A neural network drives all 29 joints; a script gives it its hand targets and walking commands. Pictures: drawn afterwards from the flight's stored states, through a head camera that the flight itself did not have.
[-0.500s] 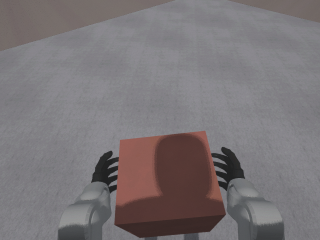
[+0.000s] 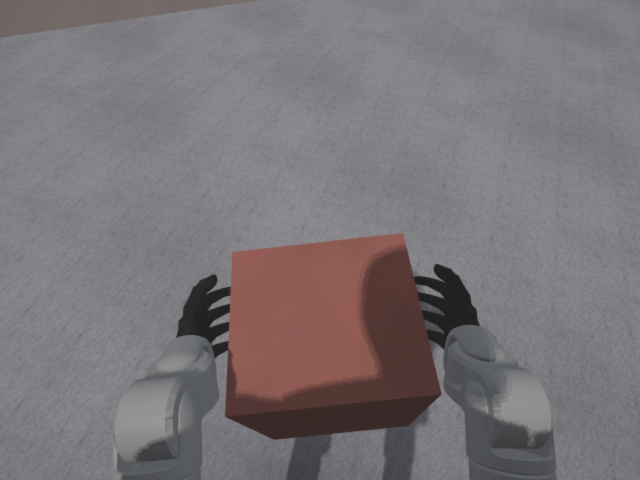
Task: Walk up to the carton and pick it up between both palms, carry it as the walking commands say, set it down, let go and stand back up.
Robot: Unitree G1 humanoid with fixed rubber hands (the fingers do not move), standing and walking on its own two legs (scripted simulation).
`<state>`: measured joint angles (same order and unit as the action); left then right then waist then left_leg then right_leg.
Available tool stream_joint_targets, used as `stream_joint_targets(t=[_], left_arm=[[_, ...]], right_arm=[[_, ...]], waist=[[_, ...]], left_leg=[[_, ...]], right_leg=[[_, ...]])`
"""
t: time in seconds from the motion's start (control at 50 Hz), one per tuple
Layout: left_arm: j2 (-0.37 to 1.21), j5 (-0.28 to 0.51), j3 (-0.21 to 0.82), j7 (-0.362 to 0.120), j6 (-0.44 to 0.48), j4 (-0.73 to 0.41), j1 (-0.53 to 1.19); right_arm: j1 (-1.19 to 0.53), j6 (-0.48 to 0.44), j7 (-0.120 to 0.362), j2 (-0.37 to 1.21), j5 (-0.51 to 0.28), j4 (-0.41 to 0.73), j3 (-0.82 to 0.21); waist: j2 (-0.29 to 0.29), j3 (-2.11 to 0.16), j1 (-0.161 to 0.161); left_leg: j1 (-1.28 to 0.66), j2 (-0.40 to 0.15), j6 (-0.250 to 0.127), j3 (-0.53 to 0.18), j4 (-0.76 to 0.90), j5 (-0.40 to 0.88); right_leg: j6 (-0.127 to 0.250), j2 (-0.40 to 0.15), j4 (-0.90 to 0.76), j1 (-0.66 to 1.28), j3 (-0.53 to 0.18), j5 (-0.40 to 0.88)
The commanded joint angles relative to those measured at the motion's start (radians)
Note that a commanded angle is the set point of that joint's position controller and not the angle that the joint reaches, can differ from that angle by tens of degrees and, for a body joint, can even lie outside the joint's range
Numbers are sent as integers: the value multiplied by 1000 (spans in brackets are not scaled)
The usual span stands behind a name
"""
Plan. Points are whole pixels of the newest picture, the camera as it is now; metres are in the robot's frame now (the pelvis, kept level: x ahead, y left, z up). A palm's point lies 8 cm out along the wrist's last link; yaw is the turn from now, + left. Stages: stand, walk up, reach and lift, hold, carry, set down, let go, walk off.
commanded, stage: carry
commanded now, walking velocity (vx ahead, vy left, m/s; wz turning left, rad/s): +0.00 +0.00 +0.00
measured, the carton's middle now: (330, 349) +0.28 +0.01 +0.00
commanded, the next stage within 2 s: hold in 0.72 s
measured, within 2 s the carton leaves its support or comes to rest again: neither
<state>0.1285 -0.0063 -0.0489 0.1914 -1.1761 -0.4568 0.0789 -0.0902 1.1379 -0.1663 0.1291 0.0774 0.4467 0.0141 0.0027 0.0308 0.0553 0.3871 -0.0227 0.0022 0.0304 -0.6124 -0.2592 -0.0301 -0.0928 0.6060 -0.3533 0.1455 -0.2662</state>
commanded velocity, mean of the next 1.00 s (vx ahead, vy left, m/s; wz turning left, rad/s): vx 0.00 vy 0.00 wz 0.00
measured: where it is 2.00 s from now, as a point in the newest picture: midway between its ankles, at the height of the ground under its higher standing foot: outside the picture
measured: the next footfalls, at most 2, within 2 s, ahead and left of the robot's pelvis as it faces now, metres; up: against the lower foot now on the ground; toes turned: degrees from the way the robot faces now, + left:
none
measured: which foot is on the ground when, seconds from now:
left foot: down 0.00-1.00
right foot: down 0.00-1.00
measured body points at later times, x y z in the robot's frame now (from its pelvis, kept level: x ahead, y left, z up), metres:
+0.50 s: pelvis +0.01 +0.00 +0.01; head -0.01 +0.01 +0.46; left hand +0.27 +0.15 +0.08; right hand +0.28 -0.14 +0.09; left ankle +0.04 +0.12 -0.73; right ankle +0.02 -0.12 -0.73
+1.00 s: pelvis +0.01 +0.00 +0.01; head +0.00 +0.00 +0.46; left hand +0.27 +0.13 +0.02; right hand +0.26 -0.15 +0.00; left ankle +0.04 +0.12 -0.73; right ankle +0.02 -0.14 -0.73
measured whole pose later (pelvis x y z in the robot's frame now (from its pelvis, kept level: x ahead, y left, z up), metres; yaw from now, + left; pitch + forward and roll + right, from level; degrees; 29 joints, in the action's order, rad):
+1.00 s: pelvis +0.01 +0.00 +0.01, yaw +0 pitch -5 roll +0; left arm 0.13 -0.16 -0.02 0.09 -0.74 0.10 0.06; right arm -0.03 0.74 -0.11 0.13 0.23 -0.12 0.05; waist 0.00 0.05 0.00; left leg 0.17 0.01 0.01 -0.07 -0.49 -0.23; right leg -0.03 -0.01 0.46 -0.14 -0.02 -0.24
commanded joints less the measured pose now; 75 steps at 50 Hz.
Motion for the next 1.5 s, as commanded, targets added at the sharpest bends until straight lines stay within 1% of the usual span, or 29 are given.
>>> stream_joint_targets(t=[0.0,0.14,0.2,0.36,0.38,0.42,0.48,0.7,0.72,0.74,0.82,0.84,0.86,0.92,0.98,1.0,1.02,1.06,1.18,1.2,1.22,1.3,1.32,1.34,1.36,1.38,1.4,1.46,1.48], left_arm=[[906,307,667,-187,47,-175,466],[873,244,589,-177,0,-106,464],[896,223,581,-165,-9,-73,451],[908,245,605,-160,11,-93,535],[879,233,575,-158,4,-33,511],[934,276,622,-177,13,-107,548],[841,226,533,-184,60,55,567],[884,204,549,-200,171,50,592],[533,-82,198,-234,241,401,273],[496,-56,215,-237,307,721,296],[779,68,458,-292,495,280,455],[942,159,635,-306,514,154,605],[976,155,642,-319,521,212,607],[989,122,639,-350,559,283,591],[1056,82,536,-379,580,617,627],[1081,65,508,-380,596,628,643],[1096,47,466,-395,599,753,624],[1057,18,374,-419,611,851,751],[1023,-133,120,-456,660,1119,880],[1061,-144,105,-460,664,1184,877],[1054,-166,115,-456,687,1150,891],[1039,-206,17,-450,725,1225,935],[1060,-162,101,-459,755,1151,1008],[1059,-173,103,-443,767,1126,1004],[1094,-152,160,-439,780,1099,1102],[1074,-152,156,-430,787,1108,1041],[1131,-133,211,-430,800,1088,1060],[1088,-147,187,-410,836,1077,1012],[1100,-109,240,-415,855,1041,1106]], right_arm=[[-372,-9,132,942,-301,148,-600],[-467,43,146,931,-337,99,-619],[-491,45,152,924,-345,91,-604],[-506,20,158,930,-333,68,-557],[-434,36,152,919,-303,-38,-537],[-482,14,153,963,-322,68,-563],[-440,-26,148,884,-233,-142,-455],[-512,-137,169,909,-244,-91,-481],[-242,-221,189,558,-5,-442,-131],[-282,-283,192,507,-32,-738,-166],[-491,-451,274,813,-151,-330,-528],[-470,-468,284,940,-148,-283,-537],[-501,-490,289,921,-149,-274,-528],[-575,-534,319,959,-159,-318,-559],[-734,-579,333,887,-86,-396,-477],[-797,-587,346,914,-111,-379,-508],[-829,-587,345,928,-89,-414,-493],[-873,-574,358,1000,-72,-608,-422],[-1012,-632,375,1059,1,-907,-200],[-1026,-643,369,1058,29,-930,-166],[-1055,-667,377,1075,15,-935,-190],[-1080,-707,377,1053,76,-1046,-88],[-1080,-731,367,1056,78,-998,-92],[-1158,-752,375,1078,26,-956,-151],[-1113,-760,383,1060,39,-1026,-127],[-1122,-770,393,1064,14,-1041,-150],[-1083,-783,382,1038,45,-1012,-139],[-1036,-808,385,1089,43,-1040,-181],[-1029,-818,374,1062,67,-1062,-155]], waist=[[-195,-427,-68],[-63,-312,-59],[44,-351,-55],[52,-388,-55],[-14,-365,-57],[-4,-409,-56],[-48,-425,-65],[25,-452,-57],[4,-13,-41],[-13,-42,-40],[-49,-482,4],[-14,-589,-96],[69,-515,-82],[37,-494,-48],[-9,-310,-117],[29,-309,-73],[-60,-234,-89],[-60,-217,-87],[-76,-312,-43],[-106,-274,-81],[-41,-343,-25],[-17,-272,-19],[9,-378,-63],[68,-420,-7],[135,-431,-57],[73,-462,-16],[77,-502,-80],[57,-595,-41],[36,-630,-93]], left_leg=[[-156,-18,-5,-2,37,-11],[-69,-51,-20,-58,156,70],[-94,-71,-20,-63,163,151],[-146,-98,-14,-60,154,217],[-123,-100,-16,-65,141,214],[-127,-88,-19,-57,137,198],[-141,-101,-15,-62,113,220],[-155,-107,-26,-64,144,242],[-151,98,-39,-124,219,-21],[-153,94,-38,-121,232,27],[-320,102,-27,-150,176,378],[-455,96,-22,-158,119,547],[-419,98,-4,-163,123,624],[-416,107,6,-139,140,536],[-293,90,6,-134,144,233],[-313,99,1,-129,145,207],[-245,95,-2,-118,146,122],[-224,100,-13,-101,146,-30],[-194,115,-37,-95,92,-92],[-185,116,-42,-94,95,-108],[-144,119,-31,-91,86,-78],[-1,109,-38,-101,88,-87],[-56,112,-24,-99,67,-56],[-74,108,-28,-94,43,-43],[-71,104,-11,-99,50,-52],[-103,107,-10,-96,35,1],[-83,110,1,-106,25,43],[-95,115,-1,-100,-20,127],[-36,118,9,-96,-34,102]], right_leg=[[71,-175,-162,119,-191,286],[43,-87,-179,77,-92,-149],[47,-93,-154,104,-98,-38],[40,-71,-128,123,-95,54],[51,-78,-140,109,-123,76],[42,-78,-135,143,-102,71],[52,-88,-143,154,-135,159],[37,-68,-98,171,-90,110],[69,134,-210,290,-193,72],[62,136,-195,301,-193,131],[17,157,-160,397,-234,387],[54,179,-124,416,-202,529],[56,179,-123,375,-216,578],[40,187,-148,338,-208,509],[54,172,-170,253,-201,232],[56,172,-165,256,-204,187],[46,168,-178,246,-195,119],[53,158,-196,189,-192,-57],[61,140,-173,36,-225,-172],[59,159,-163,8,-210,-180],[58,153,-144,58,-216,-134],[44,172,-84,54,-206,-92],[46,174,-80,54,-211,-54],[52,163,-57,38,-222,-58],[71,175,-38,15,-214,-40],[55,175,-43,2,-214,-19],[64,186,-25,30,-205,52],[47,191,8,-41,-210,114],[48,185,23,-23,-216,134]])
